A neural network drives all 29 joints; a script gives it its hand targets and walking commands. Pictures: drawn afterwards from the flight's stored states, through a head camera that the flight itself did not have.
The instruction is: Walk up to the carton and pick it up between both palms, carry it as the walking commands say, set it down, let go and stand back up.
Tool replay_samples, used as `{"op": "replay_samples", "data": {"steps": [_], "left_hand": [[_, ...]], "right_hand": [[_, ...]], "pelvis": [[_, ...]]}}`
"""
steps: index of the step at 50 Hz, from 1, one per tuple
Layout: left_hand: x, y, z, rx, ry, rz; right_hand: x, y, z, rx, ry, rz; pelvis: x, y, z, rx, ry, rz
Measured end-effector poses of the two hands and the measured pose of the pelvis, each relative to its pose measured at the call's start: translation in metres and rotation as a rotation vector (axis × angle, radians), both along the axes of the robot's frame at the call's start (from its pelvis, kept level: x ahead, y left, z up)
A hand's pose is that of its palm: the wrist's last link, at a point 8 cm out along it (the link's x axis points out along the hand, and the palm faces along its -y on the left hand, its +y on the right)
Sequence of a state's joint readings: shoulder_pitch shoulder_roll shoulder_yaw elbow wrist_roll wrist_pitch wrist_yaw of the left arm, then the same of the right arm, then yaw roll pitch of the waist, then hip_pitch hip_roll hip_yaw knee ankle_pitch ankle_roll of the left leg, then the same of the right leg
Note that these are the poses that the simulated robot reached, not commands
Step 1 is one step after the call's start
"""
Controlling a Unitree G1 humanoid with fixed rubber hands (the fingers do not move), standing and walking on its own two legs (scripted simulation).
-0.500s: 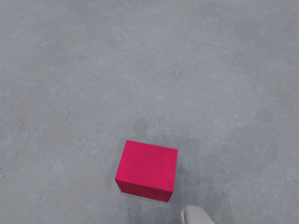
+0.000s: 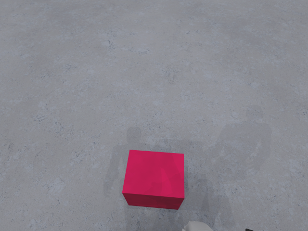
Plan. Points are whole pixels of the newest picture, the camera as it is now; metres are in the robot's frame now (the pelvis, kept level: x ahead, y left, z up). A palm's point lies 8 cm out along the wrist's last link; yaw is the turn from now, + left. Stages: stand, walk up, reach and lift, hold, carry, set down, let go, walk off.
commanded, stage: walk up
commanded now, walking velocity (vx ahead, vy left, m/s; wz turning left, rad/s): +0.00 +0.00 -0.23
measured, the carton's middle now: (154, 180) +0.42 +0.03 -0.62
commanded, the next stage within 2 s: stand in 1.80 s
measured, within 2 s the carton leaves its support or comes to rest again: neither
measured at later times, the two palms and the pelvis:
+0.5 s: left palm out of the picture +0.07 +0.22 -0.11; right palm out of the picture +0.03 -0.28 -0.13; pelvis +0.00 -0.03 +0.01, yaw -5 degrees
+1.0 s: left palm out of the picture +0.07 +0.23 -0.12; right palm out of the picture +0.01 -0.26 -0.13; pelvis -0.01 -0.01 +0.00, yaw -5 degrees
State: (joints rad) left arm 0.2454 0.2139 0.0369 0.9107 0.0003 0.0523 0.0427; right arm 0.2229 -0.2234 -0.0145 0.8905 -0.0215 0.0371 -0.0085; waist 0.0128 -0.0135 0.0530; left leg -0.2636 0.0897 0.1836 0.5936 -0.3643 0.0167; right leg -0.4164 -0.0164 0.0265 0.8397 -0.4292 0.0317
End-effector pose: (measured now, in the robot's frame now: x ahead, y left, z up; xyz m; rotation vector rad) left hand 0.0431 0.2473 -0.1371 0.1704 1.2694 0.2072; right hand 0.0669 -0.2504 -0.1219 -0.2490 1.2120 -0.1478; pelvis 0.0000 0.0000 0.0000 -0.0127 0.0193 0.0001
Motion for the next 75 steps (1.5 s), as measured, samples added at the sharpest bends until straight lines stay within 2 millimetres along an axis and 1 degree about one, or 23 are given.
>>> {"op": "replay_samples", "data": {"steps": [4, 8, 12, 16, 18, 20, 23, 28, 32, 35, 39, 43, 46, 49, 51, 54, 56, 59, 62, 65, 69, 72, 75], "left_hand": [[0.012, 0.003, 0.006, -0.028, -0.018, -0.015], [0.021, 0.0, 0.006, -0.042, -0.021, -0.035], [0.032, -0.009, 0.009, -0.03, -0.03, -0.075], [0.038, -0.021, 0.013, 0.007, -0.052, -0.096], [0.036, -0.027, 0.011, 0.019, -0.054, -0.102], [0.032, -0.033, 0.017, 0.019, -0.04, -0.121], [0.028, -0.034, 0.025, 0.021, -0.029, -0.125], [0.028, -0.025, 0.022, 0.011, -0.021, -0.118], [0.033, -0.014, 0.006, -0.01, -0.033, -0.104], [0.037, -0.012, 0.007, -0.022, -0.04, -0.105], [0.041, -0.013, 0.008, -0.023, -0.048, -0.112], [0.04, -0.016, 0.009, -0.005, -0.051, -0.111], [0.036, -0.021, 0.008, 0.008, -0.053, -0.111], [0.029, -0.023, 0.011, 0.002, -0.043, -0.123], [0.024, -0.019, 0.014, 0.007, -0.045, -0.122], [0.012, -0.002, 0.02, 0.034, -0.042, -0.092], [0.002, 0.012, 0.022, 0.046, -0.034, -0.071], [-0.006, 0.032, 0.016, 0.035, -0.03, -0.048], [-0.006, 0.05, 0.0, 0.011, -0.021, -0.059], [0.001, 0.059, 0.005, -0.013, -0.017, -0.07], [0.005, 0.066, 0.008, -0.04, -0.02, -0.069], [0.006, 0.07, 0.007, -0.045, -0.012, -0.077], [0.009, 0.07, 0.008, -0.039, -0.006, -0.097]], "right_hand": [[-0.009, 0.003, 0.015, -0.02, 0.001, -0.023], [-0.011, 0.0, 0.019, -0.026, -0.008, -0.036], [-0.02, -0.007, 0.012, -0.007, -0.011, -0.068], [-0.025, -0.02, -0.005, 0.03, -0.014, -0.089], [-0.026, -0.027, -0.014, 0.041, -0.005, -0.101], [-0.028, -0.029, -0.011, 0.051, 0.007, -0.112], [-0.031, -0.029, -0.005, 0.053, 0.025, -0.109], [-0.04, -0.022, -0.002, 0.037, 0.052, -0.117], [-0.051, -0.013, -0.003, 0.007, 0.063, -0.127], [-0.058, -0.007, 0.002, 0.002, 0.078, -0.123], [-0.06, -0.006, 0.003, 0.002, 0.078, -0.124], [-0.06, -0.011, -0.004, 0.018, 0.075, -0.123], [-0.057, -0.015, -0.013, 0.032, 0.061, -0.121], [-0.057, -0.014, -0.009, 0.033, 0.058, -0.114], [-0.057, -0.012, -0.006, 0.029, 0.058, -0.119], [-0.054, -0.002, -0.003, 0.029, 0.054, -0.12], [-0.051, 0.009, -0.003, 0.034, 0.046, -0.109], [-0.049, 0.029, -0.003, 0.025, 0.039, -0.083], [-0.053, 0.049, -0.006, 0.005, 0.025, -0.093], [-0.061, 0.062, 0.007, -0.006, 0.032, -0.097], [-0.061, 0.07, 0.02, -0.025, 0.026, -0.093], [-0.061, 0.075, 0.022, -0.027, 0.021, -0.093], [-0.066, 0.077, 0.019, -0.02, 0.025, -0.105]], "pelvis": [[0.003, 0.005, 0.01, -0.037, -0.013, -0.023], [0.003, 0.004, 0.012, -0.044, -0.009, -0.04], [0.002, -0.004, 0.01, -0.025, -0.008, -0.072], [0.001, -0.02, 0.002, 0.012, -0.018, -0.085], [0.0, -0.027, -0.003, 0.029, -0.02, -0.083], [-0.002, -0.029, 0.003, 0.03, -0.016, -0.085], [-0.004, -0.029, 0.01, 0.036, 0.0, -0.081], [-0.003, -0.021, 0.011, 0.02, 0.016, -0.082], [-0.003, -0.008, 0.002, -0.013, 0.013, -0.091], [-0.001, -0.004, 0.005, -0.022, -0.002, -0.094], [-0.001, -0.004, 0.006, -0.024, 0.0, -0.096], [-0.003, -0.01, 0.003, -0.005, -0.001, -0.094], [-0.004, -0.015, -0.002, 0.015, -0.002, -0.088], [-0.007, -0.014, 0.002, 0.019, 0.002, -0.086], [-0.011, -0.01, 0.005, 0.027, 0.004, -0.079], [-0.017, 0.002, 0.009, 0.046, 0.009, -0.059], [-0.02, 0.013, 0.01, 0.05, 0.011, -0.048], [-0.022, 0.032, 0.006, 0.033, 0.004, -0.041], [-0.022, 0.052, -0.002, -0.014, -0.008, -0.061], [-0.02, 0.064, 0.007, -0.042, -0.015, -0.078], [-0.017, 0.074, 0.015, -0.06, -0.015, -0.08], [-0.016, 0.078, 0.015, -0.064, -0.008, -0.087], [-0.017, 0.079, 0.014, -0.056, -0.002, -0.102]]}}
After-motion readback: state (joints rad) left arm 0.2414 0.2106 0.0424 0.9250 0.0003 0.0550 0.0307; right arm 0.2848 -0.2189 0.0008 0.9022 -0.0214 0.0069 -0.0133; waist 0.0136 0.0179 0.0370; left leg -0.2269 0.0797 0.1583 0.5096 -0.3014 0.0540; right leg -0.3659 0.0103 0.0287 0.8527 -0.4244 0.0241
